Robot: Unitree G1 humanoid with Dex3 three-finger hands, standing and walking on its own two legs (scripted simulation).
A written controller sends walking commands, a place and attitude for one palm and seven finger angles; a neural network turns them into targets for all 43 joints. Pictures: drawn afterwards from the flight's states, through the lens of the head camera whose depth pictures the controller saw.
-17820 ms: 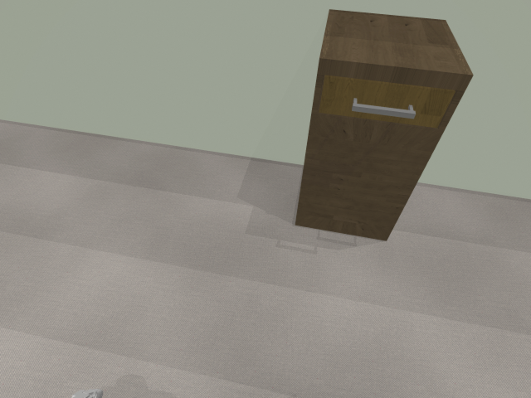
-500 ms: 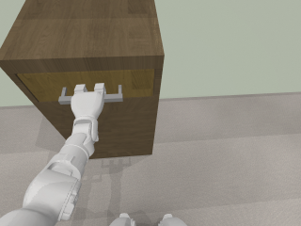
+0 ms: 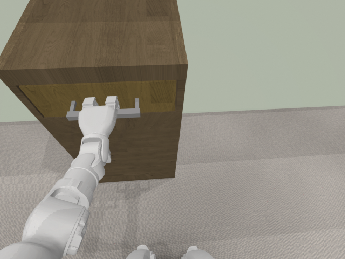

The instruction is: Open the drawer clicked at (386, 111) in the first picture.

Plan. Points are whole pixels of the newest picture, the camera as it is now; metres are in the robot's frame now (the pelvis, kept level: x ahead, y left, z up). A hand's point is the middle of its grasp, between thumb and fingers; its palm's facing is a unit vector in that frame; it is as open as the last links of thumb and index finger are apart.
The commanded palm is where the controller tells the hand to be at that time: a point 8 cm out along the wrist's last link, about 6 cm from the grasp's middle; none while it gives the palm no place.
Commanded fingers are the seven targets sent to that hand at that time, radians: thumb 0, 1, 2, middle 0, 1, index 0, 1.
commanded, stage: close the thumb around the handle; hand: left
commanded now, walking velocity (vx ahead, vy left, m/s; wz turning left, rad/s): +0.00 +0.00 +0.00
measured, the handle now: (105, 108) +0.50 +0.16 +0.00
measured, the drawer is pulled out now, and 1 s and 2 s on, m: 0.00 0.00 0.07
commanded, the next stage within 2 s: pull the drawer open in 0.68 s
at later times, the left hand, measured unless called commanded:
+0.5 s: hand (103, 131) +0.44 +0.17 -0.02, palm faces -0.01 -0.04 -1.00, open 7.2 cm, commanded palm +0.41 +0.16 +0.03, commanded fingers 0.00 0.90 0.90 -0.40 -1.35 -0.40 -1.35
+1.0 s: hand (104, 132) +0.44 +0.17 -0.02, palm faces -0.03 -0.04 -1.00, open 5.6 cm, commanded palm +0.40 +0.16 +0.03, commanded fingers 0.00 0.90 0.90 -0.40 -1.35 -0.40 -1.35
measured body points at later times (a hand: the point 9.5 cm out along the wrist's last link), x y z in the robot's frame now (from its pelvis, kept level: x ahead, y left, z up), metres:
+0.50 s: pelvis +0.00 +0.00 +0.00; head +0.09 +0.01 +0.44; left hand +0.44 +0.16 +0.03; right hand +0.05 -0.26 -0.13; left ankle -0.01 +0.08 -0.67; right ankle -0.02 -0.09 -0.67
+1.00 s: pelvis +0.00 +0.00 +0.00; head +0.09 +0.00 +0.45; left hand +0.44 +0.16 +0.03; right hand +0.04 -0.25 -0.13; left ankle -0.01 +0.08 -0.67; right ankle -0.02 -0.09 -0.67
